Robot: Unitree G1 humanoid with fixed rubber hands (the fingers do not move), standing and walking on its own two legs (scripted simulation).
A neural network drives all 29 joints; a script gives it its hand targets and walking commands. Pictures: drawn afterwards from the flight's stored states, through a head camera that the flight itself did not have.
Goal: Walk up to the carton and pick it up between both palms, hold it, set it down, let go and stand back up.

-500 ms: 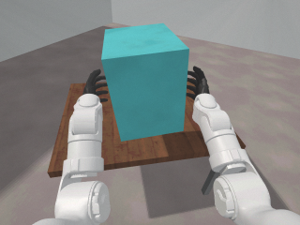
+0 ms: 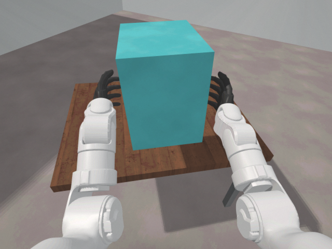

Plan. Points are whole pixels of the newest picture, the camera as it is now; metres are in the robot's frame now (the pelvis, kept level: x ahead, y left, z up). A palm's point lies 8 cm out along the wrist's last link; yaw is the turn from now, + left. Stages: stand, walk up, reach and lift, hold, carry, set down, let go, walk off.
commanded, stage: hold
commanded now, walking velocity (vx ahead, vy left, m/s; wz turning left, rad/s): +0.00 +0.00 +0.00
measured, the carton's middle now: (160, 82) +0.51 +0.02 +0.16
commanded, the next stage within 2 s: none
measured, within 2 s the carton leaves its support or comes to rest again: neither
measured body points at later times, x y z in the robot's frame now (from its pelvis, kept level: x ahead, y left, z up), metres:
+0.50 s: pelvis -0.01 +0.00 +0.00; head -0.06 +0.03 +0.45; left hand +0.37 +0.16 +0.19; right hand +0.38 -0.13 +0.19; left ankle +0.04 +0.10 -0.74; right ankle +0.04 -0.13 -0.74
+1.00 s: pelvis +0.00 +0.00 +0.00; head -0.05 +0.03 +0.45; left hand +0.38 +0.16 +0.19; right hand +0.39 -0.13 +0.19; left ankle +0.04 +0.10 -0.74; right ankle +0.04 -0.13 -0.74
